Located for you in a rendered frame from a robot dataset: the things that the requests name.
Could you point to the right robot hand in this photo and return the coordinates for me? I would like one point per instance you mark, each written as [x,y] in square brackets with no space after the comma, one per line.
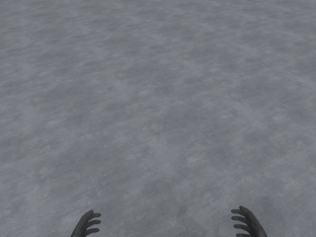
[253,227]

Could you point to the left robot hand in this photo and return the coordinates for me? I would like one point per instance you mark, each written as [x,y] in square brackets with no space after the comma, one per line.
[84,223]

